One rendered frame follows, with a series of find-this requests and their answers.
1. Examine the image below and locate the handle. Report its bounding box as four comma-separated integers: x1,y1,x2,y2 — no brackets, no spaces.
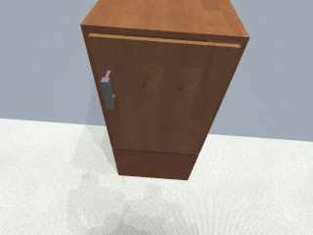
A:
101,70,115,110

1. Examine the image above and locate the cupboard door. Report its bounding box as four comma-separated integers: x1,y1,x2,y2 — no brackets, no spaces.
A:
88,33,241,155

